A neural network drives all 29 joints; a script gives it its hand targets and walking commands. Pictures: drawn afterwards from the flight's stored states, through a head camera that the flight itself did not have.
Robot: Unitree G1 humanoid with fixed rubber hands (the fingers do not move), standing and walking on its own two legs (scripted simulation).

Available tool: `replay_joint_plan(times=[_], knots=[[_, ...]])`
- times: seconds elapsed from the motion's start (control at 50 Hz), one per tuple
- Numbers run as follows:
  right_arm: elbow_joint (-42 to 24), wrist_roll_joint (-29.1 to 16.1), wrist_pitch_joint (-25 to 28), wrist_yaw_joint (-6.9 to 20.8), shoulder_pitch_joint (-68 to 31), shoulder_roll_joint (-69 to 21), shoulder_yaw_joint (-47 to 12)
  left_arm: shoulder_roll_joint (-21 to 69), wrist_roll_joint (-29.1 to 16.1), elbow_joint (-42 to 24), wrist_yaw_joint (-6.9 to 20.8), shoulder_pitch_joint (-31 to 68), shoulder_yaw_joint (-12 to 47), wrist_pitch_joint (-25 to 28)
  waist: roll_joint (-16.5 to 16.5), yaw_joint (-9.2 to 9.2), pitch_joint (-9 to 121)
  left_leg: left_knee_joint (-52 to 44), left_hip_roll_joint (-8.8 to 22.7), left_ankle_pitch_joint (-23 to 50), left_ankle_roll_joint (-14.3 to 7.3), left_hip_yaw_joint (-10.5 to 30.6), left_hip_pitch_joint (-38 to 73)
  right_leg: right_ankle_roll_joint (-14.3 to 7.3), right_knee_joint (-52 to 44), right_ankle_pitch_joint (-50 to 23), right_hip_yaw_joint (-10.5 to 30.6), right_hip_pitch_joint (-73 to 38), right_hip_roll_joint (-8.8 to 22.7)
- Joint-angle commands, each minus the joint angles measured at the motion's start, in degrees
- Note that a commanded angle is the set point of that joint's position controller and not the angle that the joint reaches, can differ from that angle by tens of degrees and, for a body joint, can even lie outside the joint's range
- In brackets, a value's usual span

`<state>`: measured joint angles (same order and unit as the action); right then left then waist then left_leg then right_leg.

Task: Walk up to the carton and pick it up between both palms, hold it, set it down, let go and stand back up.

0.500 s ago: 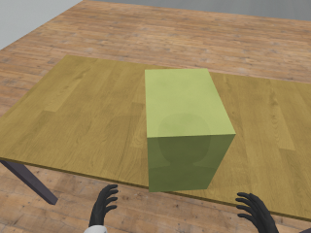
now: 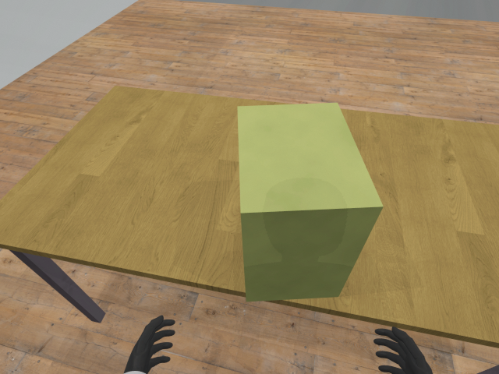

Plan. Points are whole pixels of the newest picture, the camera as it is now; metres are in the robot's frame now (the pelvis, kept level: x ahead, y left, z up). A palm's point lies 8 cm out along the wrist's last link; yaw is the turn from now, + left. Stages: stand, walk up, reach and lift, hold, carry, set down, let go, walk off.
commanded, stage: set down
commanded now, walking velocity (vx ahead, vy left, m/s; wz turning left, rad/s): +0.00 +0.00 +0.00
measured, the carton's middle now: (290, 205) +0.43 -0.02 +0.02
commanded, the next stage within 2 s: let go in 0.18 s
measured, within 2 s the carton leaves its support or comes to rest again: neither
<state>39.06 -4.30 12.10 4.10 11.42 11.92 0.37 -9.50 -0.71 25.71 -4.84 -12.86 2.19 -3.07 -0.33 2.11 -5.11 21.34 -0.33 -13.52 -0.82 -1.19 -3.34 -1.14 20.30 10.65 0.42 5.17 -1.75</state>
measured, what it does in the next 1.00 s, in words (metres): stands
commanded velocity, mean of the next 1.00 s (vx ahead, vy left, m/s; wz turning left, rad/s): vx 0.00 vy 0.00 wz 0.00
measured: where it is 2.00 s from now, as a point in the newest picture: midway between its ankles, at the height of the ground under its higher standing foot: outside the picture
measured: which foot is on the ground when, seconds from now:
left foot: down 0.00-1.00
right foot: down 0.00-1.00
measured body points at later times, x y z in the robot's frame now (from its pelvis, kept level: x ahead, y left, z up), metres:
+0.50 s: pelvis +0.00 +0.00 +0.00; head +0.01 +0.01 +0.45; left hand +0.17 +0.24 -0.09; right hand +0.15 -0.23 -0.10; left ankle -0.02 +0.11 -0.75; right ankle +0.01 -0.11 -0.75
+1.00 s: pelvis -0.01 +0.01 -0.02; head +0.01 +0.03 +0.43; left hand +0.13 +0.25 -0.14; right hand +0.06 -0.27 -0.12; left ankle -0.02 +0.10 -0.75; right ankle +0.01 -0.11 -0.75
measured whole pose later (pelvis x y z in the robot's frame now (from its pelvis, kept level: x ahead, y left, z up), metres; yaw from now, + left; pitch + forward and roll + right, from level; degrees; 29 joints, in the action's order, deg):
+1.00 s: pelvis -0.01 +0.01 -0.02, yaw -6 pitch +2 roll -1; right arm 37.8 2.4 -2.9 0.2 18.2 13.9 4.0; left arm -14.2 2.3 39.0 0.9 -15.3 -2.1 -0.8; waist -1.7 0.2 0.4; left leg 36.6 2.3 -20.9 -1.7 -6.7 -17.4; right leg -0.8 34.5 15.0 4.5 20.9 -4.1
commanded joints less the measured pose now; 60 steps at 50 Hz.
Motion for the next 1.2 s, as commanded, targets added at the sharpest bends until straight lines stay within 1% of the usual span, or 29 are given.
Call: replay_joint_plan(times=[0.0,0.04,0.1,0.16,0.24,0.28,0.3,0.36,0.54,0.7,0.72,0.74,0.76,0.78,0.8,0.82,0.88,0.9,0.96,0.98,1.0,1.02,1.04,1.06,1.08,1.1,1.14,1.16,1.18], knots=[[-6.83,0.78,1.39,-0.42,-2.96,7.08,3.05,-3.88,-0.5,-6.75,0.23,4.65,-1.26,0.99,-0.6,-0.57,5.38,-2.56,1.44,9.3,2.85,-0.55,-0.82,-0.29,-2.89,-4.59,-0.05,-0.21,1.6],[-4.83,2.09,0.38,-1.13,-2.56,5.3,2.59,-5.0,-0.11,-3.58,1.25,4.44,-1.91,-0.28,-1.48,-0.84,3.3,-2.58,1.35,7.86,2.58,-1.04,-1.71,0.21,-3.58,-4.66,0.47,-0.22,2.59],[-6.26,2.49,0.66,-1.18,-3.42,5.79,3.48,-5.77,-0.42,-5.67,1.12,6.32,-2.05,-0.26,-0.2,-0.31,4.82,-2.64,1.58,7.82,2.61,-0.98,-1.22,-0.05,-2.91,-3.87,0.13,0.29,2.08],[-4.23,3.64,0.06,-1.73,-2.46,4.72,3.11,-6.53,0.17,-2.19,2.06,6.22,-2.76,-1.72,0.08,-1.24,4.04,-2.03,1.46,7.64,2.64,-1.62,-1.57,0.04,-2.92,-4.7,0.45,-0.3,2.33],[-5.46,4.75,-0.1,-1.93,-2.58,4.23,3.59,-7.02,0.15,-2.63,2.57,6.94,-3.54,-2.37,0.69,-0.49,4.77,-2.09,1.68,6.92,2.69,-2.38,-2.48,0.06,-2.72,-4.19,0.13,-0.12,2.35],[-4.93,5.34,-0.08,-1.94,-2.24,4.15,3.6,-7.46,0.22,-1.91,2.6,7.23,-3.64,-2.53,1.03,-1.28,4.75,-1.9,1.7,6.97,2.63,-2.38,-2.83,0.04,-2.43,-4.38,0.11,-0.04,2.05],[-5.34,5.28,0.2,-1.85,-2.65,4.74,4.04,-7.59,0.29,-2.68,2.41,6.74,-3.65,-2.41,1.76,-0.66,5.69,-1.82,1.77,8.07,2.81,-2.32,-2.76,-0.11,-1.97,-5.21,0.07,-0.6,1.94],[-4.96,5.4,0.63,-2.05,-2.37,3.94,3.84,-7.97,0.03,-2.17,2.89,7.04,-4.12,-2.34,0.28,-0.66,6.07,-1.18,1.64,8.86,2.71,-2.44,-2.71,0.11,-1.39,-6.03,-0.2,-0.24,1.83],[-3.66,5.03,1.65,-1.97,-2.38,5.14,4.04,-7.58,0.68,-1.72,3.36,5.84,-4.49,-2.6,1.2,-1.25,5.68,-1.17,2.0,12.06,3.41,-1.86,-1.11,-0.07,-1.57,-8.13,-0.37,0.35,1.22],[-3.65,4.88,0.94,-1.5,-1.97,4.97,3.53,-7.12,0.5,-2.29,3.04,6.15,-4.07,-2.59,1.29,-1.33,5.15,-1.32,1.97,9.91,3.24,-2.15,-1.88,-0.27,-1.48,-5.5,-0.64,1.09,1.57],[-3.15,6.28,-7.87,-2.87,0.06,8.11,3.91,-11.19,4.3,3.38,4.61,-0.52,-6.69,1.86,-1.89,-0.97,5.07,6.63,6.65,13.52,-1.39,2.18,-3.98,-1.02,3.63,-16.96,6.81,11.71,4.09],[-4.68,6.94,-11.4,-3.67,3.53,9.56,5.46,-12.31,3.64,4.68,5.18,-2.65,-6.9,3.38,-1.97,-1.52,5.98,8.11,6.7,5.88,-2.01,1.5,-3.63,-1.18,4.54,-14.44,7.09,12.08,4.42],[-5.02,6.4,-12.7,-3.83,5.05,9.98,5.72,-12.02,3.51,4.02,5.19,0.94,-6.48,4.11,-1.64,-3.03,8.9,9.8,6.95,4.7,-2.21,1.27,-5.97,-1.46,6.59,-15.88,7.32,9.72,4.67],[-4.67,6.42,-13.57,-4.01,5.62,9.16,5.32,-10.67,3.53,4.12,5.3,0.95,-6.11,4.67,-0.56,-2.73,11.47,10.91,6.44,2.17,-2.26,0.58,-7.56,-1.96,7.54,-16.28,8.44,9.37,4.55],[-5.28,6.37,-13.77,-4.06,5.64,9.64,5.52,-10.54,3.19,4.16,5.34,1.72,-5.88,4.86,-3.12,-2.8,11.67,12.02,5.6,-0.77,-2.23,-0.16,-7.36,-2.26,6.93,-15.23,10.01,12.15,4.58],[-6.06,6.71,-13.78,-4.09,4.71,8.99,5.62,-9.87,3.16,4.95,5.19,1.55,-5.53,4.62,-3.38,-2.58,11.45,13.32,4.56,-4.05,-2.04,-0.5,-8.21,-3.1,5.85,-12.62,11.38,13.48,4.98],[-6.42,6.44,-14.04,-3.92,5.59,6.75,4.6,-11.04,3.35,6.63,5.26,0.2,-6.32,4.16,-4.55,-2.21,9.96,14.15,3.95,-3.49,-2.21,-1.06,-9.97,-3.4,5.21,-11.07,13.25,15.91,5.19],[-6.7,6.24,-13.9,-3.81,5.83,6.59,4.44,-11.13,3.12,6.9,5.24,0.12,-6.65,4.0,-2.69,-2.15,9.81,13.69,4.12,-3.28,-2.36,-0.89,-10.18,-3.68,5.35,-9.56,13.44,16.6,5.02],[-6.59,6.91,-13.63,-4.25,7.2,8.24,5.26,-10.11,2.95,7.89,5.53,0.07,-6.21,3.92,4.85,-2.27,7.69,5.02,9.08,-1.12,-5.37,4.7,-10.1,-1.72,11.55,-3.79,8.65,19.96,1.04],[-6.84,7.0,-13.58,-4.54,7.77,9.58,5.52,-9.56,2.85,8.14,5.55,-0.4,-6.1,3.81,8.1,-2.46,8.23,1.54,13.33,3.19,-7.92,8.79,-9.09,-0.64,17.12,0.58,5.0,21.45,-1.9],[-7.28,7.35,-13.28,-5.08,7.36,10.68,5.8,-9.18,3.2,9.03,5.53,-1.44,-5.96,3.61,10.77,-2.75,9.67,-0.54,18.85,9.62,-11.62,12.67,-10.18,0.51,25.26,8.83,1.88,20.68,-2.22],[-7.32,7.45,-13.08,-5.33,7.53,9.06,5.09,-9.38,3.34,9.35,5.85,-1.74,-6.08,3.4,10.8,-2.57,8.08,-1.29,22.21,16.25,-14.51,14.25,-13.17,0.91,31.63,15.17,1.61,20.45,-1.29],[-7.31,7.21,-12.83,-5.33,7.46,9.97,5.15,-9.56,3.2,9.98,5.7,-3.02,-6.34,3.15,8.34,-1.34,7.23,-1.88,22.82,20.85,-16.07,13.33,-15.85,0.72,36.64,18.71,1.29,20.94,-1.67],[-6.77,7.09,-12.65,-5.3,7.93,9.87,5.13,-7.35,2.87,10.28,5.67,-2.91,-5.61,3.0,7.78,-1.03,6.93,-1.27,23.22,21.84,-16.43,12.75,-14.6,0.32,37.11,20.86,1.75,21.82,0.07],[-6.03,7.19,-12.76,-5.46,8.36,8.6,4.91,-6.82,2.79,10.99,5.57,-3.42,-5.05,3.08,6.26,-1.03,8.13,1.15,20.23,21.58,-14.92,9.1,-12.5,0.38,31.81,20.03,1.4,21.23,1.31],[-5.75,7.73,-13.0,-5.54,8.11,9.1,5.14,-5.53,2.29,11.39,5.85,-3.69,-4.45,3.28,7.5,-0.55,7.57,2.43,17.68,21.62,-12.79,6.05,-12.5,0.07,26.11,18.37,0.09,19.47,1.39],[-5.42,7.64,-13.43,-5.06,7.82,9.88,5.75,-5.17,1.94,12.48,5.98,-4.42,-3.84,3.64,6.89,-0.07,10.39,5.66,14.4,16.81,-9.19,2.81,-10.5,-0.15,11.47,7.39,-2.23,12.72,0.19],[-5.01,6.95,-13.59,-5.05,9.2,9.51,5.77,-6.34,2.22,12.88,5.72,-3.1,-3.68,4.05,4.8,-0.32,10.97,7.98,12.23,12.75,-6.69,1.18,-10.84,-0.26,3.14,-1.21,0.16,8.28,0.81],[-5.27,6.34,-13.3,-4.77,11.72,7.49,5.51,-9.38,3.2,12.6,5.28,-1.39,-4.16,4.45,-1.21,-2.01,10.29,13.93,9.46,4.64,-3.22,-1.58,-15.62,-1.7,0.98,-10.67,9.3,4.27,6.69]])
